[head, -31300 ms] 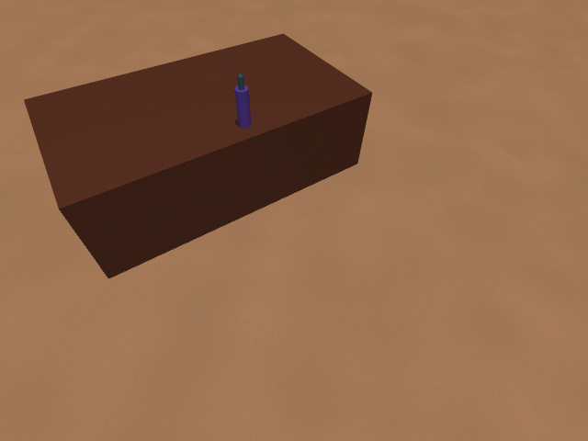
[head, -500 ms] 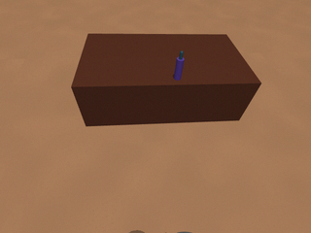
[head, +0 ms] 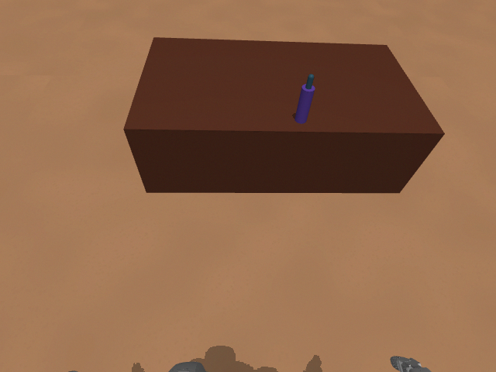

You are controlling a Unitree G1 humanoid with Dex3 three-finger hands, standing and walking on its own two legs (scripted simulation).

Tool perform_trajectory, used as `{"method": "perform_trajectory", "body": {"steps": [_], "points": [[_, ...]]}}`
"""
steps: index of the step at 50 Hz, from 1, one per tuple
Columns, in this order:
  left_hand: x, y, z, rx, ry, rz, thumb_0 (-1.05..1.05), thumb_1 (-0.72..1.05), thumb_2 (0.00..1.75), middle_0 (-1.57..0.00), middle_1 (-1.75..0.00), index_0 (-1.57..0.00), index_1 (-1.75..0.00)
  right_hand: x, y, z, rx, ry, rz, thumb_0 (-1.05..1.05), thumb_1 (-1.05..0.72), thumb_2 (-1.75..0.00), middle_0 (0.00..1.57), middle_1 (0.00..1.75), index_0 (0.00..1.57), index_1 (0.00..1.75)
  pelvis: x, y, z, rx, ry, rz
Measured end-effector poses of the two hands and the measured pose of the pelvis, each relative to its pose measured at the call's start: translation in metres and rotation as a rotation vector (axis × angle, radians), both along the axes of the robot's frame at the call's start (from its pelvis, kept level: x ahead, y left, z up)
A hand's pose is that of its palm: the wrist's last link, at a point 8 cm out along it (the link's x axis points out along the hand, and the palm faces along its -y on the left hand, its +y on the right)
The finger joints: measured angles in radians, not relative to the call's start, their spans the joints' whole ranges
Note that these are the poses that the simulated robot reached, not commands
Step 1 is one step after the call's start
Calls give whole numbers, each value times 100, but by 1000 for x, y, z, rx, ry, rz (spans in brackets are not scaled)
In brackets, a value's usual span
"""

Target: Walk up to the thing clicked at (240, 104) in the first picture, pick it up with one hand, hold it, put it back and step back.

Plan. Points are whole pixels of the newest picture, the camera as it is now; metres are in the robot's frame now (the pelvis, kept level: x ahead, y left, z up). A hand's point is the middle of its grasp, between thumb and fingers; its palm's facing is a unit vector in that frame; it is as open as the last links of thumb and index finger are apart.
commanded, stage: step back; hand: right
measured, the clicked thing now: (305, 98) +1.07 -0.22 -0.23
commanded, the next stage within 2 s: stand in 0.12 s
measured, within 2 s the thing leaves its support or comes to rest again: neither
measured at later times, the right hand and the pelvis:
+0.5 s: hand out of the picture +0.09 -0.25 -0.13, palm faces +0.00 +0.95 -0.32, open 7.4 cm; pelvis +0.01 +0.00 +0.02, yaw -1 degrees
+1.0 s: hand out of the picture +0.07 -0.25 -0.13, palm faces +0.00 +0.95 -0.32, open 7.4 cm; pelvis +0.01 +0.00 +0.02, yaw -1 degrees
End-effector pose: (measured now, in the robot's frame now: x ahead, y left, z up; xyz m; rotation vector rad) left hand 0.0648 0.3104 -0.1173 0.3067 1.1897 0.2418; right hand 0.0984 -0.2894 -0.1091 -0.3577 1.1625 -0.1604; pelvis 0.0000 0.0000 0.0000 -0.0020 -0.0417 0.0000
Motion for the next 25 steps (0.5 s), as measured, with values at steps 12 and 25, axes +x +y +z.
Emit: {"method": "perform_trajectory", "body": {"steps": [12, 25], "points": [[13, -8, 12, -24, 20, -40, 1, 90, 89, -20, -30, -20, -30, 29, 10, 12, 45, -69, -6, 0, -91, -90, 20, 30, 20, 30, 9, 4, 14, -7, 5, -8], [21, -16, 19, -26, 19, -66, 1, 90, 89, -20, -30, -20, -30, -12, -6, 12, 35, 20, -73, 0, -91, -90, 20, 30, 20, 30, 8, -1, 21, 0, -3, -10]]}}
